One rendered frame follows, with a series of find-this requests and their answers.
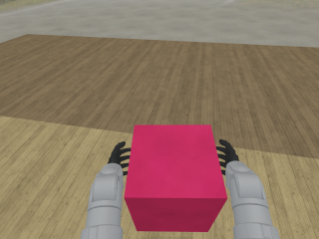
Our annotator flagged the left robot hand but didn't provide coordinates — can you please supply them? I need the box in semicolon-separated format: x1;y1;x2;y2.
108;141;132;176

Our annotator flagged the carton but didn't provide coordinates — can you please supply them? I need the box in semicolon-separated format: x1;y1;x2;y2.
124;124;227;232

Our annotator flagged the right robot hand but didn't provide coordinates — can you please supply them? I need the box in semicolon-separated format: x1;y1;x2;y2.
216;139;239;175

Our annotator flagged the robot right forearm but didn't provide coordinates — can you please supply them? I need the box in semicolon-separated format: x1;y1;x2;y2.
225;160;280;239

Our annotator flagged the robot left forearm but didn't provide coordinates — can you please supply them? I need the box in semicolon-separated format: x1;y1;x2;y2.
80;162;124;239

